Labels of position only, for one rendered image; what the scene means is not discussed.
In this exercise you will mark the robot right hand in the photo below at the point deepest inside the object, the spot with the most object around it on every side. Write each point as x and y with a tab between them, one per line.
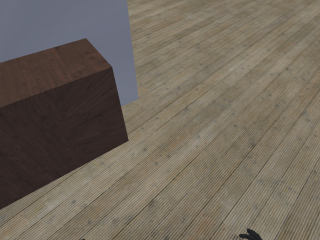
252	235

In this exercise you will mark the pedestal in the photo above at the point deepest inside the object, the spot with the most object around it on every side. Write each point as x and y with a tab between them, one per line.
59	110

